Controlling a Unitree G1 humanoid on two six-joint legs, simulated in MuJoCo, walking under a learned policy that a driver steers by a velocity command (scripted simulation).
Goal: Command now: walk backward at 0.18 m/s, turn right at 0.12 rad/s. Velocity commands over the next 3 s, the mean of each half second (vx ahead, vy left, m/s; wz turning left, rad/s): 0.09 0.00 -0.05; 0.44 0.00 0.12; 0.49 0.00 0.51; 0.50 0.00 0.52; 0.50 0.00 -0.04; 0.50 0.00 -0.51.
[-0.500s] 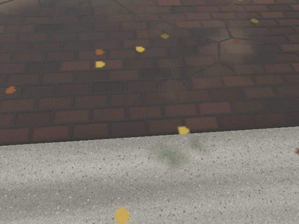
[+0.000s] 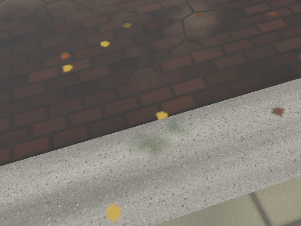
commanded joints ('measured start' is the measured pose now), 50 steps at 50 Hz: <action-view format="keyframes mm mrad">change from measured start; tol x32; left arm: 1 7 149 35 -18 -1 -9 19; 50 126 -11 -11 135 95 -165 -30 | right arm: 1 44 -70 -15 -35 3 3 -18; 39 425 105 68 27 -12 -140 49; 50 119 64 65 -31 -103 -162 159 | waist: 1 21 -176 -191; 33 -85 104 82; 39 123 -317 -515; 50 -21 -86 -66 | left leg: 1 -25 -9 -60 -4 18 -10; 12 429 -17 168 -791 159 101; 16 276 459 -594 -1218 -422 389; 33 538 314 -61 -1118 443 261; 37 446 249 39 -669 1055 191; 39 -114 -3 -14 -36 -23 110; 50 -304 159 -99 -90 488 212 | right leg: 1 216 -278 200 -73 628 -225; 12 -111 -147 194 -187 -502 -82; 16 -541 1 103 492 -250 30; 21 -556 -51 24 539 53 60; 34 -324 -31 -70 73 76 16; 37 205 29 -101 50 90 -70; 39 754 -419 659 -105 -314 -267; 50 106 -263 -39 -395 71 -194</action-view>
